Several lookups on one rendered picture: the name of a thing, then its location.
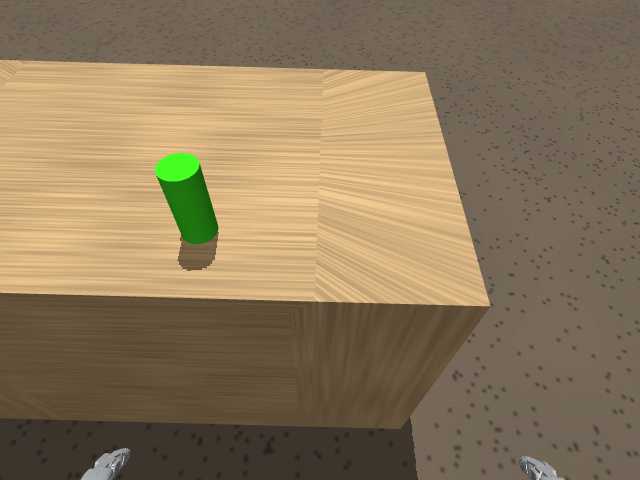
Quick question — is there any can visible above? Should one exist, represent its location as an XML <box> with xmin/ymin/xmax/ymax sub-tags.
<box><xmin>155</xmin><ymin>153</ymin><xmax>218</xmax><ymax>244</ymax></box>

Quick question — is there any right robot hand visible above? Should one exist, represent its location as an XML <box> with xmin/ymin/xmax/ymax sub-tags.
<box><xmin>519</xmin><ymin>456</ymin><xmax>565</xmax><ymax>480</ymax></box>

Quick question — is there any left robot hand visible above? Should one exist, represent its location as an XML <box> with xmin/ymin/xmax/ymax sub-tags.
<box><xmin>81</xmin><ymin>448</ymin><xmax>131</xmax><ymax>480</ymax></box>

